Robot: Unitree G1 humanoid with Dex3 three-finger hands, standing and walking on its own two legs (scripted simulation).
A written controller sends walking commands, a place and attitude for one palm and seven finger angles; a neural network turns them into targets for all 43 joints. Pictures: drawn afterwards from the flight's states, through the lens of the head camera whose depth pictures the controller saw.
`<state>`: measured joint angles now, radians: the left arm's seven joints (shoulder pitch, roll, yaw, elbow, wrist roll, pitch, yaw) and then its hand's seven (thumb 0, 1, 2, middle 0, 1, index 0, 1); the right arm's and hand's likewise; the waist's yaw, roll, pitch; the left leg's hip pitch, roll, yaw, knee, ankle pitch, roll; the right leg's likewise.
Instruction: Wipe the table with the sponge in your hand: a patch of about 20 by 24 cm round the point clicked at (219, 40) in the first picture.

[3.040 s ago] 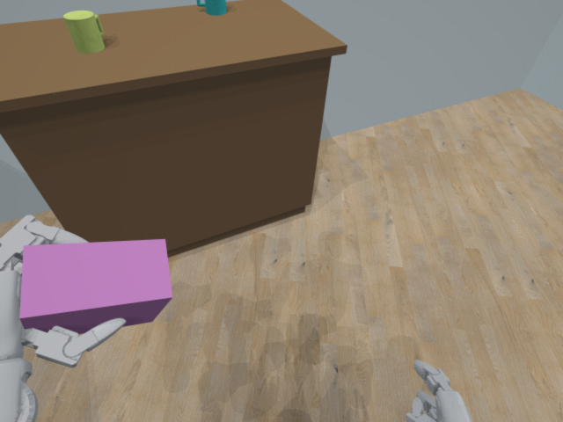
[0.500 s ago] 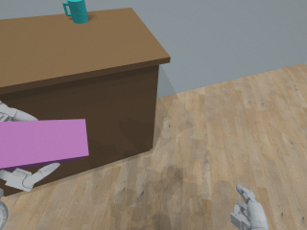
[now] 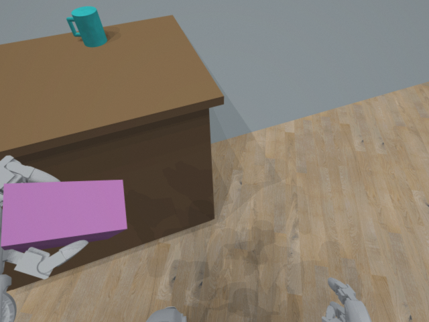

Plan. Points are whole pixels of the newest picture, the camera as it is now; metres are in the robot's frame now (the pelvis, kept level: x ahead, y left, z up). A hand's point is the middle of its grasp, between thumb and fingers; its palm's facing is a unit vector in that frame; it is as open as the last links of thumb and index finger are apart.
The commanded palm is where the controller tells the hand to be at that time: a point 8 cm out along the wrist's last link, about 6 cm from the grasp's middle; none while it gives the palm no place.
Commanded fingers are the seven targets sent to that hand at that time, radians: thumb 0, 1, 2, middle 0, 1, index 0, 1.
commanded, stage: take the last steps up to it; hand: left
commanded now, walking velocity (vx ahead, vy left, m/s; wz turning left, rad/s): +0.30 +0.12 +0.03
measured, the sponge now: (83, 215) +0.23 +0.19 +0.15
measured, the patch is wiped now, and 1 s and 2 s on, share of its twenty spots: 0.00 0.00 0.00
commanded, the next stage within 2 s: come to a stop and stand still in 0.88 s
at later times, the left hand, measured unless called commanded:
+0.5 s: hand (70, 162) +0.31 +0.23 +0.17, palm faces +0.45 -0.77 -0.45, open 10.7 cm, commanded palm +0.26 +0.28 +0.17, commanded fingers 0.00 0.10 1.30 -1.20 -1.60 -1.20 -1.60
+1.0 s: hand (76, 122) +0.39 +0.25 +0.18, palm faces +0.40 -0.81 -0.43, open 10.7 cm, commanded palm +0.34 +0.30 +0.17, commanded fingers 0.00 0.10 1.30 -1.20 -1.60 -1.20 -1.60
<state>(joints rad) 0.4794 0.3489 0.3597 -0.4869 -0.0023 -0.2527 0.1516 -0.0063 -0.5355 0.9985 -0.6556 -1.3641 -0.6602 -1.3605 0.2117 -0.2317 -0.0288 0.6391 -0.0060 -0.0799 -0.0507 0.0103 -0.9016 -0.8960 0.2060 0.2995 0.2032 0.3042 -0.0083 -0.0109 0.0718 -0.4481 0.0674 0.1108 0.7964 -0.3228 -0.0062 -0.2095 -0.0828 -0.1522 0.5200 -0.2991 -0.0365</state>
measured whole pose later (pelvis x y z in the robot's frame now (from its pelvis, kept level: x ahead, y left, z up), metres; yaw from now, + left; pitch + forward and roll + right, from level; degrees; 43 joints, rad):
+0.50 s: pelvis +0.10 -0.01 -0.01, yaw +1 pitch -1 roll +2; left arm 0.43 0.34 0.35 -0.44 -0.02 -0.23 0.15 -0.01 -0.54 1.00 -0.66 -1.36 -0.66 -1.36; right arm 0.21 -0.19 0.01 0.68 0.00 -0.09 -0.04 0.01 -0.90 -0.90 0.21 0.30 0.21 0.30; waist 0.03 0.04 0.04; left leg -0.44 0.03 0.05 1.04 -0.43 -0.01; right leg -0.29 -0.07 -0.15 0.65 -0.34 -0.05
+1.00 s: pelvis +0.18 +0.02 -0.01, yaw -1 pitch +0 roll +1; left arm 0.48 0.37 0.37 -0.54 -0.03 -0.21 0.16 -0.01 -0.54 1.00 -0.66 -1.37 -0.66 -1.36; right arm 0.20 -0.15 0.01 0.59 0.01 -0.11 -0.04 0.01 -0.90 -0.90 0.20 0.30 0.20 0.30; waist 0.00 0.00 0.04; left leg -0.30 0.06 0.15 0.54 -0.23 0.01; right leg -0.37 -0.06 -0.12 0.81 -0.46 0.04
